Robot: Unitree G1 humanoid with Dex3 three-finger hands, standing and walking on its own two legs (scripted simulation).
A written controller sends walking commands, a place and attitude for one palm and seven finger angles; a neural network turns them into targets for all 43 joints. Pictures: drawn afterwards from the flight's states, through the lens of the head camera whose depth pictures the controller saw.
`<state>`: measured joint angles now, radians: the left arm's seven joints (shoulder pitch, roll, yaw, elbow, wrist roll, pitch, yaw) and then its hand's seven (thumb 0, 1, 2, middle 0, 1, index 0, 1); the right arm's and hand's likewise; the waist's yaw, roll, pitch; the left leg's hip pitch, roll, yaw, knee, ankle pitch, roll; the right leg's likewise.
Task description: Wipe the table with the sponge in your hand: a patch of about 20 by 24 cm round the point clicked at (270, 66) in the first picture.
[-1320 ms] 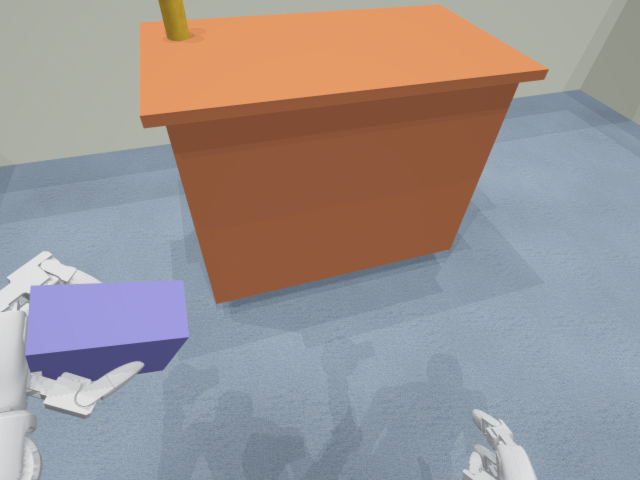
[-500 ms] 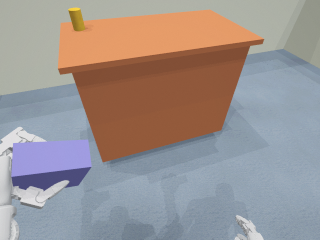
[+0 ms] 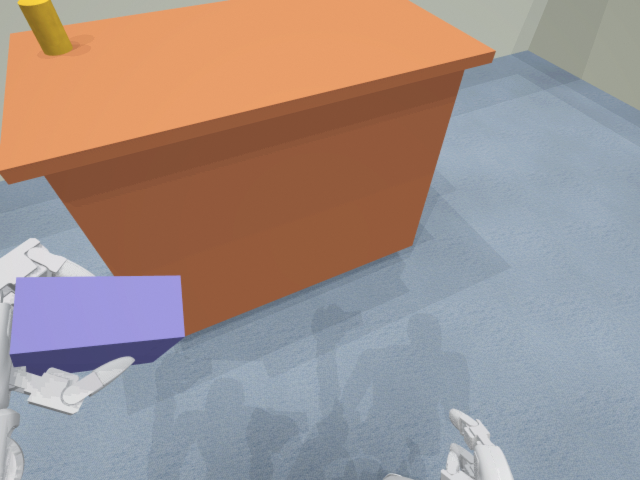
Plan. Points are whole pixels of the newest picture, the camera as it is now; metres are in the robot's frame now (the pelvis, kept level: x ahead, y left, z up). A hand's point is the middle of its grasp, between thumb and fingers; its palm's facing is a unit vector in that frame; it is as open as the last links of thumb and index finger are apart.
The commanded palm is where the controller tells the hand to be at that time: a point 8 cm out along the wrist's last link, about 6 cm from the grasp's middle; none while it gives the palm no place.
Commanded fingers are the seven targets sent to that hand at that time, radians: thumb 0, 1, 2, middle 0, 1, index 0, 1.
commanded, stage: take the last steps up to it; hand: left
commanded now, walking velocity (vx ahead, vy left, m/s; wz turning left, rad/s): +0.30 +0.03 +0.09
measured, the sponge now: (121, 326) +0.23 +0.20 +0.15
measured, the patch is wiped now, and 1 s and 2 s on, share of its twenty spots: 0.00 0.00 0.00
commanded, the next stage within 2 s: come to a stop and stand still in 1.72 s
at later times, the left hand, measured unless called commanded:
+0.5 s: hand (117, 230) +0.32 +0.23 +0.17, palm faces +0.45 -0.81 -0.37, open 9.9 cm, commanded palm +0.28 +0.27 +0.18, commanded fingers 0.00 0.10 1.30 -1.20 -1.60 -1.20 -1.60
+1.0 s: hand (184, 175) +0.42 +0.19 +0.17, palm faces +0.43 -0.79 -0.45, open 9.9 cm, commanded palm +0.36 +0.24 +0.18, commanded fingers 0.00 0.10 1.30 -1.20 -1.60 -1.20 -1.60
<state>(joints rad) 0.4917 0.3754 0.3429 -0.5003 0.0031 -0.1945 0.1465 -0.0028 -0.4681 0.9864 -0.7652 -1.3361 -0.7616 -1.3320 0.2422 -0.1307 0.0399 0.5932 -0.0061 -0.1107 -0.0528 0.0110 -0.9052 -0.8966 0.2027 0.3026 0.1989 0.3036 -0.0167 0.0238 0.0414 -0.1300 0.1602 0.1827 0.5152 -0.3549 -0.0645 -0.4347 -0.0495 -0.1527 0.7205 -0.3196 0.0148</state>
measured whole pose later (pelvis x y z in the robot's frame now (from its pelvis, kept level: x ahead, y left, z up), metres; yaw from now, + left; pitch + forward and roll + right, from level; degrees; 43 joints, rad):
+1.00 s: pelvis +0.22 -0.05 +0.00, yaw +4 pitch -1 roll +1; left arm 0.46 0.32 0.32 -0.46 0.00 -0.21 0.15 0.00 -0.47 0.99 -0.77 -1.34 -0.76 -1.33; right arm 0.20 -0.24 -0.01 0.68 0.00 -0.05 -0.06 0.01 -0.91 -0.90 0.20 0.30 0.20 0.30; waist -0.01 0.02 0.07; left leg -0.48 0.07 0.07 1.05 -0.40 -0.01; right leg -0.24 -0.08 -0.17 0.55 -0.29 -0.03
